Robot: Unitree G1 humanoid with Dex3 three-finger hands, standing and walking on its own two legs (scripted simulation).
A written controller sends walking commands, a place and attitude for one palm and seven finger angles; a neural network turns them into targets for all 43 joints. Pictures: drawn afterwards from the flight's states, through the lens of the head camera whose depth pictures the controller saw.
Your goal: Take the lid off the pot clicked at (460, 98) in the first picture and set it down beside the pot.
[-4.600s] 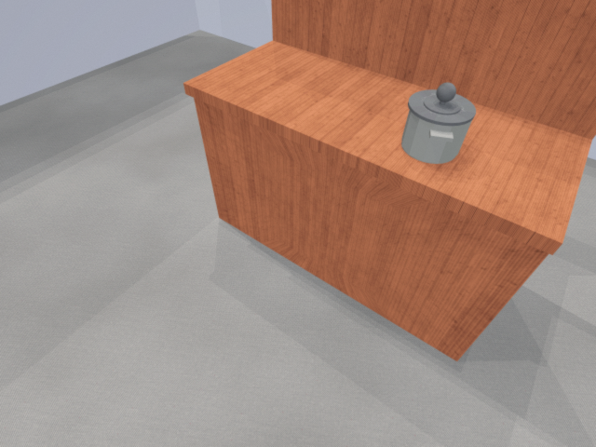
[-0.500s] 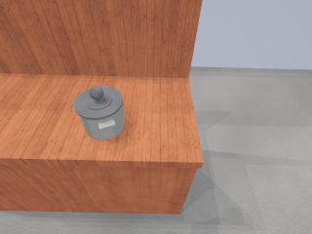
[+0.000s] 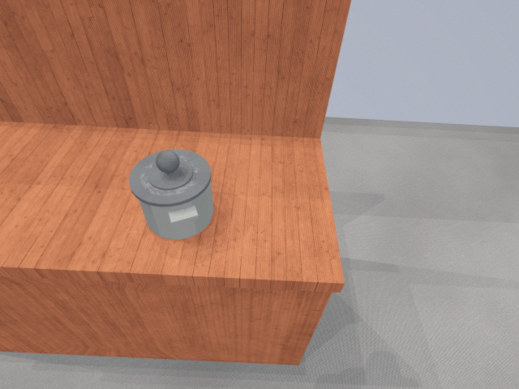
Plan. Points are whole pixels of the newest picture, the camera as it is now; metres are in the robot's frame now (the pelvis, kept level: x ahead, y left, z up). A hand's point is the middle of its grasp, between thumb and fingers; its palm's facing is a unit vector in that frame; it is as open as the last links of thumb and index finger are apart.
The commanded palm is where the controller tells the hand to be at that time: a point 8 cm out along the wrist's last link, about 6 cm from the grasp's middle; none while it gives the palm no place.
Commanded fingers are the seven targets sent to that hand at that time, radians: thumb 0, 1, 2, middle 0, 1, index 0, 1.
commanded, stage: look again from close up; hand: left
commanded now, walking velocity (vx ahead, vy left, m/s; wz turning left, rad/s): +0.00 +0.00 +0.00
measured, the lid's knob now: (167, 161) +0.50 +0.22 +0.06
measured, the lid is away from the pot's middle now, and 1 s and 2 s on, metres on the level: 0.00 0.00 0.00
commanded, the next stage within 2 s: shuffle to correct the standing spot in 0.64 s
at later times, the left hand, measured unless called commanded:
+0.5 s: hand out of the picture -0.02 +0.18 -0.18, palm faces +0.03 -0.98 -0.17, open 7.3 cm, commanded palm none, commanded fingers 0.00 0.90 0.90 -0.20 -0.30 -0.20 -0.30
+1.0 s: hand out of the picture -0.03 +0.20 -0.18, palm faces +0.08 -0.98 -0.20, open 7.3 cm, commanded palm none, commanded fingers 0.00 0.90 0.90 -0.20 -0.30 -0.20 -0.30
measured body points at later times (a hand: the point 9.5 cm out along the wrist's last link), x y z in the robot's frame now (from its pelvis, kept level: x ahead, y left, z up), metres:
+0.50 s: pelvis +0.00 +0.01 +0.00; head +0.00 +0.02 +0.45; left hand -0.02 +0.23 -0.16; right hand -0.01 -0.20 -0.16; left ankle -0.01 +0.13 -0.74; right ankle -0.02 -0.10 -0.74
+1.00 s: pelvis +0.01 +0.03 -0.01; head +0.01 +0.03 +0.44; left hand -0.03 +0.25 -0.16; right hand -0.01 -0.20 -0.16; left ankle -0.01 +0.13 -0.74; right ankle -0.02 -0.10 -0.74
